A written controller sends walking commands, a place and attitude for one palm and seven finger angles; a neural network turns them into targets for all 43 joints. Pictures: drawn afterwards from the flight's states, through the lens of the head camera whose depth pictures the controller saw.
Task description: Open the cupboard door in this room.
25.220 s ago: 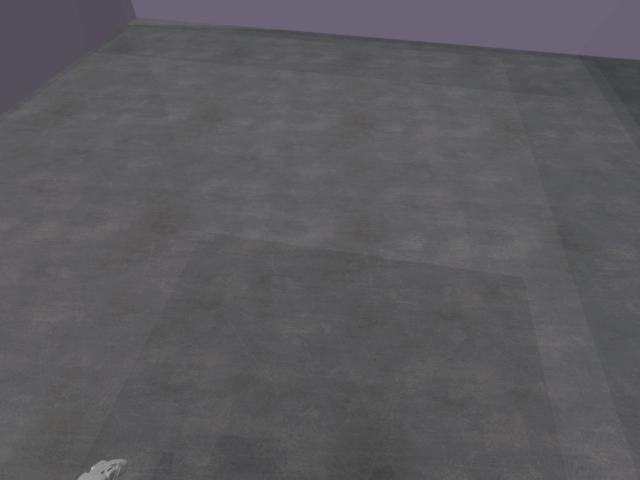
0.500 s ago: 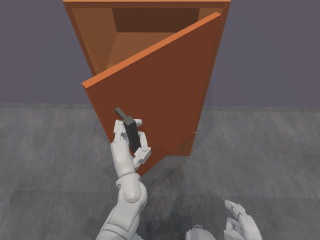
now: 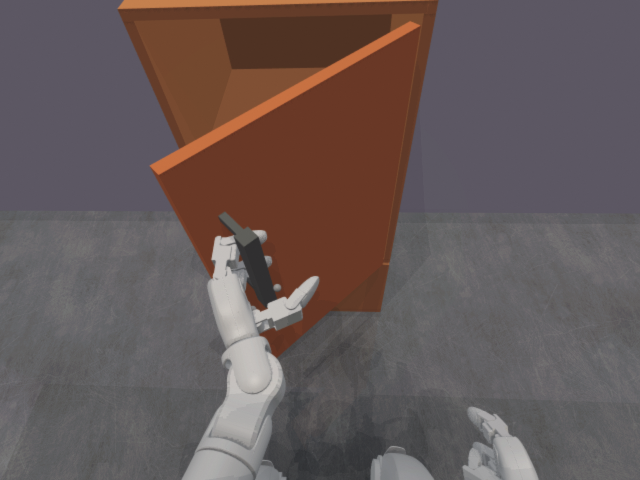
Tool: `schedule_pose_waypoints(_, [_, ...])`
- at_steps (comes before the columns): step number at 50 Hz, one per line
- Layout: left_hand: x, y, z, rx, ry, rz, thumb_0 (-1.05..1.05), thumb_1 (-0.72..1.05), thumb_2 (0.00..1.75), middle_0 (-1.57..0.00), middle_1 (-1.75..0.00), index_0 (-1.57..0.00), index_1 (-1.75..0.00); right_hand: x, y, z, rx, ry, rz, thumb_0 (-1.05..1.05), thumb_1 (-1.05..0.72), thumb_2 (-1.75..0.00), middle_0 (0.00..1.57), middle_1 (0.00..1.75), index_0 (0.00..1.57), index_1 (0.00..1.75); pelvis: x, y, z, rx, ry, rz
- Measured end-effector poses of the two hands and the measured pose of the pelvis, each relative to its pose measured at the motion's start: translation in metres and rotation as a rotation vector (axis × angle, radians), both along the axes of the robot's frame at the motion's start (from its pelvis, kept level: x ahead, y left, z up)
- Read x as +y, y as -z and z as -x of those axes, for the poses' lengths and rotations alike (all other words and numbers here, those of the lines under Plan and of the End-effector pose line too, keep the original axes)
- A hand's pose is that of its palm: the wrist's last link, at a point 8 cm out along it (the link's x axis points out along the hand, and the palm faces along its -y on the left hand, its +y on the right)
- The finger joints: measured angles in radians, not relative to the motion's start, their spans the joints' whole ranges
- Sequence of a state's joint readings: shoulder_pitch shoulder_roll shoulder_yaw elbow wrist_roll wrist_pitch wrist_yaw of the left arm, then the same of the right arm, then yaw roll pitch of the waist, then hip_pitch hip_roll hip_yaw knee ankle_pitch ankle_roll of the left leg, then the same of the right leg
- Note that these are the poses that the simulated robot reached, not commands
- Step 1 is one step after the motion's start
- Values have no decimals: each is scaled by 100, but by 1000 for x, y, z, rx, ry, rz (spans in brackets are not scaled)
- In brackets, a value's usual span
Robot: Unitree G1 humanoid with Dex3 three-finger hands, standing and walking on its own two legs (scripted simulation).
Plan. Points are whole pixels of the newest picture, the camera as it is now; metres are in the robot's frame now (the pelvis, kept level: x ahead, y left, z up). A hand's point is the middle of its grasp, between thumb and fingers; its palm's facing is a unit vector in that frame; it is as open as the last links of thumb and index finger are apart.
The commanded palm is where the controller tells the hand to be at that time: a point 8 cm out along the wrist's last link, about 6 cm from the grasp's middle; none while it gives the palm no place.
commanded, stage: open thumb and fingers to let go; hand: left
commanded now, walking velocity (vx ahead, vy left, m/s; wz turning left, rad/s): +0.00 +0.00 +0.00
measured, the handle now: (248, 262) +0.38 +0.11 +0.05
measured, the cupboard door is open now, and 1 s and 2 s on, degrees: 45 47 47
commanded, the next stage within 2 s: slide the hand sideways off the handle in 0.42 s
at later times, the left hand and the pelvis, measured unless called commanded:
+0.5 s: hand (274, 287) +0.34 +0.07 +0.05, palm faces +0.35 -0.94 -0.03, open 15.1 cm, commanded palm +0.30 +0.11 +0.04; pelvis -0.01 +0.02 +0.00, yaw -1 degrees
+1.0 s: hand (267, 328) +0.29 +0.08 +0.04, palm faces -0.11 -0.99 -0.01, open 16.3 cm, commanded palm +0.26 +0.14 +0.04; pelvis -0.01 +0.04 -0.01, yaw -2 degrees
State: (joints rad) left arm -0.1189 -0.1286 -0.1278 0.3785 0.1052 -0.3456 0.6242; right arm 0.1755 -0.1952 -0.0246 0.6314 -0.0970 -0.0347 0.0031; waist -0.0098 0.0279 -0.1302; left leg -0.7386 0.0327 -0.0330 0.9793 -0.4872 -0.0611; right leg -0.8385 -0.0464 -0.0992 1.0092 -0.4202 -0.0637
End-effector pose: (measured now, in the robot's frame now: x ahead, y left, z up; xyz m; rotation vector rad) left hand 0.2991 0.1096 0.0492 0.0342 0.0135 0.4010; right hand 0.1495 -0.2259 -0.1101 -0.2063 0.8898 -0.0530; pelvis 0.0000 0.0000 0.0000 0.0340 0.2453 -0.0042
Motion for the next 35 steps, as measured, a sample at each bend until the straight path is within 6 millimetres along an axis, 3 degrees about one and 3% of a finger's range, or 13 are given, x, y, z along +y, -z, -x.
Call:
schedule_pose_waypoints(5, [0, 0, 2, -3, 11, 1, 0, -23, 42, -32, -123, -32, -122, -1, 2, 11, 16, 20, 3, 1, -91, -90, 20, 30, 20, 30, 3, 0, 2, -2, 5, 0])
schedule_pose_waypoints(10, [2, 1, 2, -4, 11, 5, 0, -39, 35, -29, -112, -29, -112, 4, 1, 16, 17, 25, 1, 1, -91, -90, 20, 30, 20, 30, 7, 0, 4, -5, 9, 3])
schedule_pose_waypoints(20, [2, 2, -4, -8, 42, 2, -1, -49, 31, -24, -73, -24, -73, 23, -1, 9, -7, 7, -5, 1, -91, -90, 20, 30, 20, 30, 19, 2, 6, 0, 13, 11])
schedule_pose_waypoints(27, [6, 2, -4, -6, 48, 1, -1, -50, 30, -34, -58, -31, -64, 36, -1, 3, -17, -20, -13, 1, -91, -90, 20, 30, 20, 30, 26, 3, 7, 0, 10, 17])
schedule_pose_waypoints(29, [9, 3, -2, -15, 106, -18, -1, -50, 30, -34, -55, -28, -61, 38, -1, 2, -19, -30, -12, 1, -91, -90, 20, 30, 20, 30, 27, 4, 8, 0, 7, 16])
schedule_pose_waypoints(35, [21, 4, 8, -32, 506, -68, -1, -50, 30, -25, -42, -15, -44, 38, -2, 9, -48, -7, -16, 1, -91, -90, 20, 30, 20, 30, 33, 7, 11, -20, -4, 24])
